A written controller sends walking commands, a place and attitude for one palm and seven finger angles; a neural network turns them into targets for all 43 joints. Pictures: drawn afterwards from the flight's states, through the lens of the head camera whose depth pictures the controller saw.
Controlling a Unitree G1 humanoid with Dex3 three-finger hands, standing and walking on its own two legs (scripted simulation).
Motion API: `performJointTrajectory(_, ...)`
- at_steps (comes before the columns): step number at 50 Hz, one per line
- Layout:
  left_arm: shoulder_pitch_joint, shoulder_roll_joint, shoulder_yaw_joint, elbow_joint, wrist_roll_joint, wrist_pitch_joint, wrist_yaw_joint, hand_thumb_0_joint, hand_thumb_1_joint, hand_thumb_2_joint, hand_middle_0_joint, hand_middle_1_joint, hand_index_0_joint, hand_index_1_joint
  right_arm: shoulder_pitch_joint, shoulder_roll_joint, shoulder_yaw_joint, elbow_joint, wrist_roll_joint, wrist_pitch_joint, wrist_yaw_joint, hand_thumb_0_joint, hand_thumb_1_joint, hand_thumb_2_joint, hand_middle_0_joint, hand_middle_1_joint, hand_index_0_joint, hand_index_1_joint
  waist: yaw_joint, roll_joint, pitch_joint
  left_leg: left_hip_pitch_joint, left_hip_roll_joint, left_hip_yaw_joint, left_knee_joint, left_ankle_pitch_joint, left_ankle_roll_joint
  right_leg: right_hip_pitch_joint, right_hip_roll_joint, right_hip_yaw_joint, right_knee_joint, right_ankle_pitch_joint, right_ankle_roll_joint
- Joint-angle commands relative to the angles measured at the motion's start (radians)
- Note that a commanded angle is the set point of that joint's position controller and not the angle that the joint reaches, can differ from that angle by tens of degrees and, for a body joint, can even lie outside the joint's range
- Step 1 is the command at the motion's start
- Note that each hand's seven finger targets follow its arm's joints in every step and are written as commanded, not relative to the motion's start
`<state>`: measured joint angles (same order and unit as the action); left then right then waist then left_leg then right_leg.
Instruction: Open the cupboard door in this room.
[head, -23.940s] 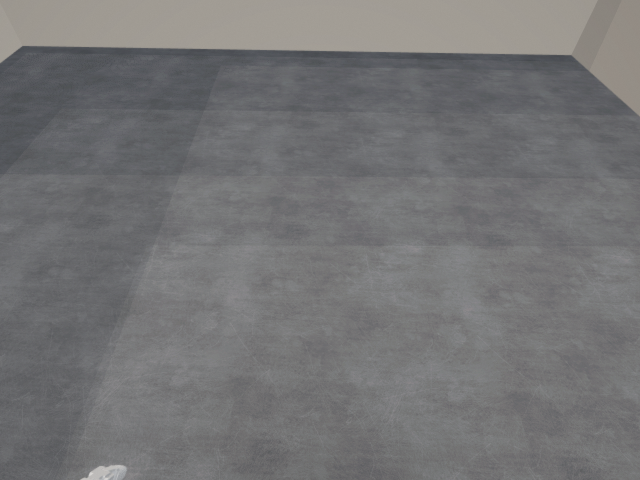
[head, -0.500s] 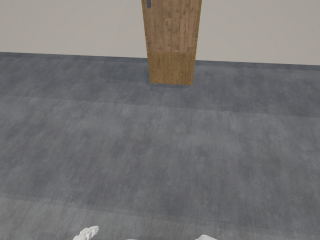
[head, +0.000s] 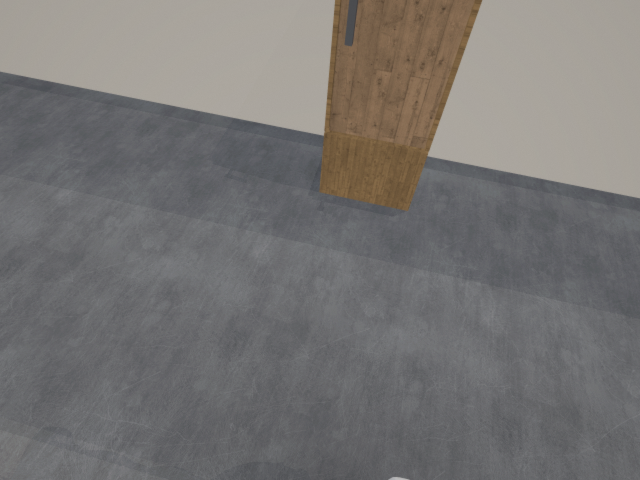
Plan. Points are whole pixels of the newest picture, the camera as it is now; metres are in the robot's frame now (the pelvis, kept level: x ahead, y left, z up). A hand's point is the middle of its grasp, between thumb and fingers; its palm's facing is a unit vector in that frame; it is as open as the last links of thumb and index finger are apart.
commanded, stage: stand and wait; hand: left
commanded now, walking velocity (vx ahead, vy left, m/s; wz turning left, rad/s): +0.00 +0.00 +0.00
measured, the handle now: (353, 14) +1.28 +0.02 +0.01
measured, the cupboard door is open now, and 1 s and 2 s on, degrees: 0 0 0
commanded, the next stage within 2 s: look at it before walking up in 1.00 s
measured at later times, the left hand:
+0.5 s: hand (227, 448) +0.18 +0.15 -0.18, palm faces +0.06 -0.98 -0.20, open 7.2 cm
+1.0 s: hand out of the picture +0.12 +0.13 -0.17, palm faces +0.05 -0.99 -0.15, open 7.4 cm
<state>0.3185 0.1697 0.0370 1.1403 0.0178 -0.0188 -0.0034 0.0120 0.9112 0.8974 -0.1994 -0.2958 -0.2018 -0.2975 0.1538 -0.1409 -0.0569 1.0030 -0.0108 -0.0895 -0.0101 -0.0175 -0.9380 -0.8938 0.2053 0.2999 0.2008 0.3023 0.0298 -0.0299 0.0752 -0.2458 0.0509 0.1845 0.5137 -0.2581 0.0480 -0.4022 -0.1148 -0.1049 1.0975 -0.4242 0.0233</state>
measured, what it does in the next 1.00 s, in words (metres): walks ahead: right foot, then left foot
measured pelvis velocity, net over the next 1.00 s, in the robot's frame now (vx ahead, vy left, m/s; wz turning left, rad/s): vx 0.15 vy -0.02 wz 0.00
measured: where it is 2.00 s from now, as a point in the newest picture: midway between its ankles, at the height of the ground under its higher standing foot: outside the picture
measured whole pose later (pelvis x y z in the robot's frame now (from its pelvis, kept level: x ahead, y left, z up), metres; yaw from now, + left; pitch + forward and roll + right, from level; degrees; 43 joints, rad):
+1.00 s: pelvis +0.15 -0.02 +0.01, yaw +0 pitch -1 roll +0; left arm 0.30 0.11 -0.01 1.17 0.00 -0.01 0.04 0.01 0.91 0.90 -0.20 -0.30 -0.20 -0.30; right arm 0.28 -0.12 0.00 1.16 -0.01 -0.02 -0.04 0.01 -0.92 -0.89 0.20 0.30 0.20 0.30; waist 0.02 0.00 0.04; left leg -0.05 0.04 0.11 0.38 -0.31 -0.01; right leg -0.18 -0.06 -0.14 0.42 -0.21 0.01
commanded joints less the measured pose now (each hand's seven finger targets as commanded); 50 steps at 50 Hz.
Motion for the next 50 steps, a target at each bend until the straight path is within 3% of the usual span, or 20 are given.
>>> performJointTrajectory(1,0.009,0.013,0.011,-0.069,0.003,-0.009,0.008,0.0,0.9,0.9,-0.2,-0.3,-0.2,-0.3,0.167,-0.116,-0.006,0.046,-0.009,0.006,-0.016,0.0,-0.9,-0.9,0.2,0.3,0.2,0.3,-0.025,0.129,-0.089,0.167,0.25,-0.165,-0.228,0.688,0.087,-0.117,-0.026,0.047,-0.021,0.101,0.023)
performJointTrajectory(4,-0.007,0.011,0.006,-0.082,0.002,0.007,0.01,0.0,0.9,0.9,-0.2,-0.3,-0.2,-0.3,0.135,-0.123,0.0,0.046,-0.007,0.011,-0.017,0.0,-0.9,-0.9,0.2,0.3,0.2,0.3,-0.005,0.162,-0.069,0.138,0.23,-0.112,-0.223,0.711,0.086,-0.083,-0.016,0.038,-0.152,0.17,0.027)
performJointTrajectory(7,-0.068,0.016,0.001,-0.1,0.002,0.01,0.012,0.0,0.9,0.9,-0.2,-0.3,-0.2,-0.3,0.139,-0.13,-0.004,0.061,-0.012,0.024,-0.019,0.0,-0.9,-0.9,0.2,0.3,0.2,0.3,-0.018,0.183,-0.043,0.133,0.215,-0.098,-0.185,0.696,0.073,-0.003,0.011,0.007,-0.343,0.193,0.02)
performJointTrajectory(9,-0.066,0.028,-0.001,-0.099,0.002,0.007,0.013,0.0,0.9,0.9,-0.2,-0.3,-0.2,-0.3,0.133,-0.138,-0.007,0.074,-0.013,0.035,-0.021,0.0,-0.9,-0.9,0.2,0.3,0.2,0.3,-0.011,0.178,-0.027,0.117,0.215,-0.116,-0.141,0.633,0.059,0.074,0.023,-0.003,-0.442,0.216,0.014)
performJointTrajectory(11,-0.005,0.056,0.002,-0.076,0.002,-0.001,0.016,0.0,0.9,0.9,-0.2,-0.3,-0.2,-0.3,0.13,-0.135,-0.006,0.085,-0.009,0.045,-0.02,0.0,-0.9,-0.9,0.2,0.3,0.2,0.3,0.024,0.13,-0.044,0.087,0.183,-0.107,-0.062,0.473,0.015,0.206,0.019,-0.015,-0.599,0.355,0.015)
performJointTrajectory(12,0.035,0.1,0.006,-0.061,0.004,-0.01,0.021,0.0,0.9,0.9,-0.2,-0.3,-0.2,-0.3,0.147,-0.107,-0.001,0.088,-0.005,0.046,-0.018,0.0,-0.9,-0.9,0.2,0.3,0.2,0.3,0.035,0.044,-0.064,0.034,0.135,-0.089,0.007,0.308,-0.025,0.303,-0.028,0.038,-0.651,0.528,0.009)
performJointTrajectory(13,0.04,0.155,0.009,-0.056,0.005,-0.019,0.027,0.0,0.9,0.9,-0.2,-0.3,-0.2,-0.3,0.19,-0.069,0.006,0.086,0.0,0.049,-0.013,0.0,-0.9,-0.9,0.2,0.3,0.2,0.3,0.018,-0.098,-0.075,-0.079,0.06,-0.073,0.095,0.053,-0.058,0.395,-0.156,0.181,-0.657,0.78,-0.04)
performJointTrajectory(14,0.049,0.186,0.011,-0.053,-0.003,-0.025,0.026,0.0,0.9,0.9,-0.2,-0.3,-0.2,-0.3,0.221,-0.044,0.011,0.091,0.006,0.064,-0.015,0.0,-0.9,-0.9,0.2,0.3,0.2,0.3,0.005,-0.183,-0.081,-0.094,0.005,-0.067,0.203,-0.278,-0.086,0.381,-0.28,0.261,-0.725,0.894,-0.141)
performJointTrajectory(15,0.03,0.202,0.018,-0.057,-0.008,-0.033,0.026,0.0,0.9,0.9,-0.2,-0.3,-0.2,-0.3,0.213,-0.053,0.014,0.085,0.007,0.082,-0.02,0.0,-0.9,-0.9,0.2,0.3,0.2,0.3,0.011,-0.274,-0.119,-0.064,0.016,-0.119,0.283,-0.384,-0.086,0.324,-0.294,0.301,-0.77,0.89,-0.193)
performJointTrajectory(16,-0.023,0.18,0.014,-0.062,-0.007,-0.031,0.029,0.0,0.9,0.9,-0.2,-0.3,-0.2,-0.3,0.203,-0.069,0.012,0.088,0.007,0.085,-0.02,0.0,-0.9,-0.9,0.2,0.3,0.2,0.3,-0.001,-0.261,-0.107,-0.056,0.024,-0.149,0.317,-0.359,-0.082,0.288,-0.274,0.285,-0.783,0.825,-0.211)
performJointTrajectory(17,-0.074,0.159,0.013,-0.073,-0.005,-0.024,0.033,0.0,0.9,0.9,-0.2,-0.3,-0.2,-0.3,0.207,-0.064,0.013,0.1,0.01,0.084,-0.02,0.0,-0.9,-0.9,0.2,0.3,0.2,0.3,-0.018,-0.178,-0.107,-0.055,0.03,-0.166,0.304,-0.315,-0.078,0.281,-0.254,0.252,-0.775,0.742,-0.219)
performJointTrajectory(19,-0.119,0.142,0.012,-0.086,-0.004,-0.013,0.038,0.0,0.9,0.9,-0.2,-0.3,-0.2,-0.3,0.217,-0.033,0.022,0.12,0.009,0.084,-0.017,0.0,-0.9,-0.9,0.2,0.3,0.2,0.3,-0.034,-0.08,-0.108,-0.016,0.03,-0.151,0.206,-0.224,-0.078,0.239,-0.203,0.17,-0.767,0.612,-0.184)
performJointTrajectory(22,-0.152,0.109,0.01,-0.079,-0.014,-0.003,0.036,0.0,0.9,0.9,-0.2,-0.3,-0.2,-0.3,0.271,-0.022,0.027,0.144,0.0,0.082,-0.016,0.0,-0.9,-0.9,0.2,0.3,0.2,0.3,-0.058,-0.085,-0.105,0.116,0.026,-0.124,-0.064,-0.008,-0.083,0.143,-0.124,0.119,-0.754,0.306,-0.115)
performJointTrajectory(23,-0.155,0.09,0.005,-0.078,-0.018,0.003,0.033,0.0,0.9,0.9,-0.2,-0.3,-0.2,-0.3,0.284,-0.033,0.027,0.154,-0.002,0.074,-0.015,0.0,-0.9,-0.9,0.2,0.3,0.2,0.3,-0.059,0.001,-0.09,0.145,0.047,-0.16,-0.128,0.057,-0.076,0.105,-0.075,0.084,-0.719,0.204,-0.079)
performJointTrajectory(24,-0.135,0.063,-0.001,-0.08,-0.021,0.008,0.029,0.0,0.9,0.9,-0.2,-0.3,-0.2,-0.3,0.251,-0.058,0.027,0.146,-0.009,0.067,-0.017,0.0,-0.9,-0.9,0.2,0.3,0.2,0.3,-0.035,0.095,-0.056,0.078,0.104,-0.221,-0.19,0.068,-0.054,0.117,-0.02,0.059,-0.705,0.192,-0.04)
performJointTrajectory(26,-0.118,0.058,0.0,-0.067,-0.013,0.016,0.029,0.0,0.9,0.9,-0.2,-0.3,-0.2,-0.3,0.171,-0.072,0.026,0.122,-0.003,0.063,-0.016,0.0,-0.9,-0.9,0.2,0.3,0.2,0.3,-0.009,0.149,0.002,-0.057,0.131,-0.24,-0.253,0.042,-0.038,0.236,0.005,0.029,-0.692,0.25,-0.011)
performJointTrajectory(28,-0.066,0.059,-0.007,-0.04,-0.014,0.008,0.031,0.0,0.9,0.9,-0.2,-0.3,-0.2,-0.3,0.163,-0.068,0.029,0.124,-0.001,0.057,-0.022,0.0,-0.9,-0.9,0.2,0.3,0.2,0.3,0.002,0.111,-0.021,0.001,0.111,-0.198,-0.219,0.174,-0.046,0.272,-0.013,0.042,-0.696,0.368,-0.02)
performJointTrajectory(30,-0.047,0.065,-0.013,-0.027,-0.017,0.0,0.033,0.0,0.9,0.9,-0.2,-0.3,-0.2,-0.3,0.193,-0.061,0.033,0.135,0.001,0.053,-0.027,0.0,-0.9,-0.9,0.2,0.3,0.2,0.3,-0.012,0.077,-0.069,0.075,0.101,-0.171,-0.195,0.269,-0.051,0.289,-0.028,0.045,-0.703,0.442,-0.025)
performJointTrajectory(35,-0.014,0.06,-0.024,-0.012,-0.015,0.0,0.039,0.0,0.9,0.9,-0.2,-0.3,-0.2,-0.3,0.2,-0.066,0.036,0.14,0.002,0.06,-0.029,0.0,-0.9,-0.9,0.2,0.3,0.2,0.3,-0.02,0.038,-0.02,0.101,0.096,-0.162,-0.202,0.235,-0.051,0.256,-0.03,0.055,-0.728,0.432,-0.026)
performJointTrajectory(50,0.045,0.04,-0.028,0.003,-0.012,0.0,0.048,0.0,0.9,0.9,-0.2,-0.3,-0.2,-0.3,0.216,-0.062,0.038,0.145,0.004,0.059,-0.035,0.0,-0.9,-0.9,0.2,0.3,0.2,0.3,-0.025,0.046,0.002,0.119,0.088,-0.15,-0.199,0.236,-0.043,0.253,-0.026,0.063,-0.726,0.442,-0.031)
